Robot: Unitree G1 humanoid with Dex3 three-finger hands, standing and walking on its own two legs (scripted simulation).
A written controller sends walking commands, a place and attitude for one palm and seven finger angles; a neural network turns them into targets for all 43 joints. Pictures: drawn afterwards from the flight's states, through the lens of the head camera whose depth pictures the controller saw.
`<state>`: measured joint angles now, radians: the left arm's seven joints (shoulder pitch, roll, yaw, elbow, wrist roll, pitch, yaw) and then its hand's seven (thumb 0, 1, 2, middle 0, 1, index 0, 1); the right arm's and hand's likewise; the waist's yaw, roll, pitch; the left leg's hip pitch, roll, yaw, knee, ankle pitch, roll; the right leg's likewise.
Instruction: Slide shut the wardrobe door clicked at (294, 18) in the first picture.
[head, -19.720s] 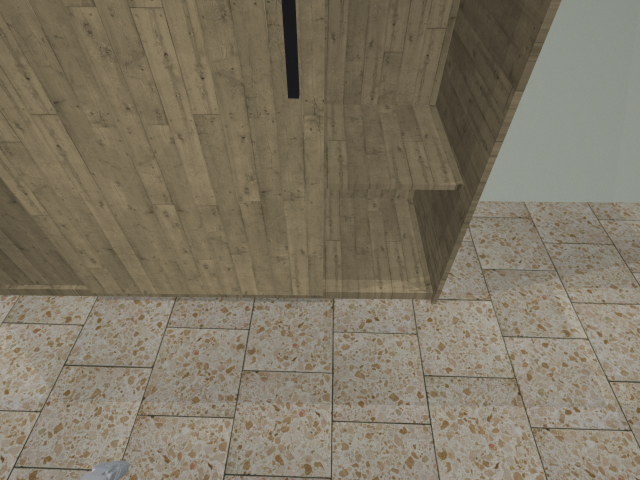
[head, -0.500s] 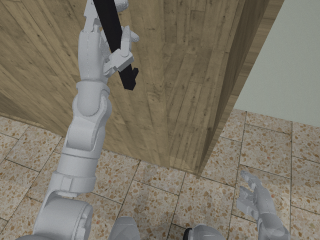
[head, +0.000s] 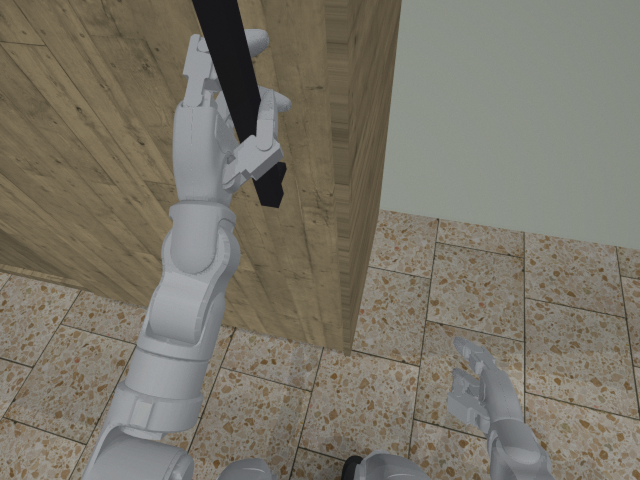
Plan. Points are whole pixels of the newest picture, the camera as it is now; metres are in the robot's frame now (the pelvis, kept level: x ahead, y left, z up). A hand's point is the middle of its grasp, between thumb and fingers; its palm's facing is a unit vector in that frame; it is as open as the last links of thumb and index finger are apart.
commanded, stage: step sideways, sliding the door along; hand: left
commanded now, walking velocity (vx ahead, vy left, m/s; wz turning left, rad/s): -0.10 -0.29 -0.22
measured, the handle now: (247, 71) +0.43 +0.09 +0.25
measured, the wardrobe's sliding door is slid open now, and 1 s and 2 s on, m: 0.00 0.00 0.00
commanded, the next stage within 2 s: stop walking and hold the door there in 0.38 s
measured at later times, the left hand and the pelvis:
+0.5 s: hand (280, 134) +0.39 +0.06 +0.21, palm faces +0.31 -0.95 -0.09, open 6.9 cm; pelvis -0.02 -0.13 -0.02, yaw -3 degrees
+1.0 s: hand (274, 134) +0.39 +0.07 +0.21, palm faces +0.43 -0.88 -0.22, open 6.7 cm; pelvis -0.03 -0.19 +0.01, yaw -10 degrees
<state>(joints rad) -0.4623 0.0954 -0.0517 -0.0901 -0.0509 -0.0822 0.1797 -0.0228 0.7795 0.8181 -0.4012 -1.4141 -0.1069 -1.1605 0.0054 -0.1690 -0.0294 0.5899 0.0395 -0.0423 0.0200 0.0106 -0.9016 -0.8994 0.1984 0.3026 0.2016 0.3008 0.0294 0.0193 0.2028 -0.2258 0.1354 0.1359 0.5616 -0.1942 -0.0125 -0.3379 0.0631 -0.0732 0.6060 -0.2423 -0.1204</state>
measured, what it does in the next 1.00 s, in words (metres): steps to the right: right foot, then left foot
